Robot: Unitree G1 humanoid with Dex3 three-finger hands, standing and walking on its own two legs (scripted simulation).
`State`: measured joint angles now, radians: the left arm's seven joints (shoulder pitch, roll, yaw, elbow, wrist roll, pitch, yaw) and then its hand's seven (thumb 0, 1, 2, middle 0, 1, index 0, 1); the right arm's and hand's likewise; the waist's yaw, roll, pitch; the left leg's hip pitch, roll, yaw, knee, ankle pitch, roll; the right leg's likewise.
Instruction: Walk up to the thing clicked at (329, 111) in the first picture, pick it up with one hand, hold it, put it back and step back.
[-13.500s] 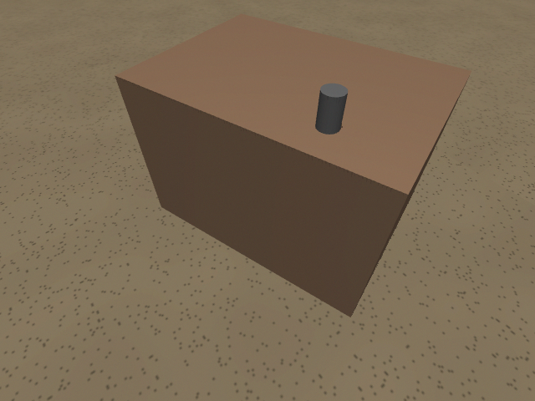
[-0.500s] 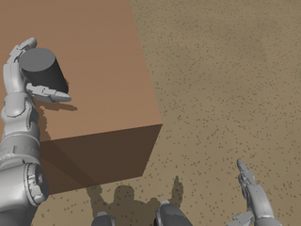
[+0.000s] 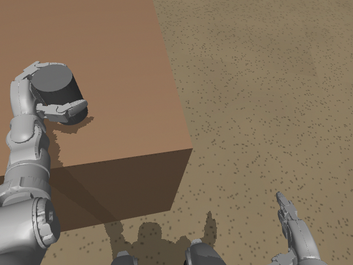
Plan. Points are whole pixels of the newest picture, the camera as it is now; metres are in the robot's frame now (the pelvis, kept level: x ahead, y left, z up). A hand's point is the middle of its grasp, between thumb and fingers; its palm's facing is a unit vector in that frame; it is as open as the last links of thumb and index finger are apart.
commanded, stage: settle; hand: left
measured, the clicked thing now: (63, 96) +0.50 +0.19 +0.06
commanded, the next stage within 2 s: lift in 1.06 s
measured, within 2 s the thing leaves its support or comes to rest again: leaves its support in 0.22 s
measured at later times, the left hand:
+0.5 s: hand (48, 84) +0.49 +0.20 +0.11, palm faces +0.15 -0.99 +0.00, open 10.3 cm
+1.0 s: hand (46, 71) +0.50 +0.20 +0.14, palm faces +0.15 -0.99 +0.00, open 10.3 cm
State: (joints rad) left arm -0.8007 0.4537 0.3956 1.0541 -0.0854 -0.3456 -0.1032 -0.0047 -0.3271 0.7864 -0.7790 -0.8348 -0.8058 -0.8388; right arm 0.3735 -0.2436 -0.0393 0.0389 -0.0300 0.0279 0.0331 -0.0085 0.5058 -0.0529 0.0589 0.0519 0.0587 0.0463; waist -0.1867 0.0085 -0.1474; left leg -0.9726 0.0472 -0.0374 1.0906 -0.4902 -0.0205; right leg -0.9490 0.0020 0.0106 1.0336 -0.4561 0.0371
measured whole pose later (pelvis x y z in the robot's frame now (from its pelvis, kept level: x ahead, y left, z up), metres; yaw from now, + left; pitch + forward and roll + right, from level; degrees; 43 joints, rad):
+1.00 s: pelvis +0.01 +0.00 +0.03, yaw +0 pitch +16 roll -1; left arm -0.81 0.42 0.36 0.98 -0.11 -0.21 -0.08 -0.01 -0.48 1.15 -0.70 -1.07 -0.72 -1.08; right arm 0.34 -0.23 -0.05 0.18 0.00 0.04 0.00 -0.01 0.52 -0.06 0.06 0.05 0.06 0.05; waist -0.13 0.01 -0.12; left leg -0.78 0.04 -0.01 0.94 -0.45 -0.02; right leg -0.76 -0.01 0.03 0.90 -0.42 0.04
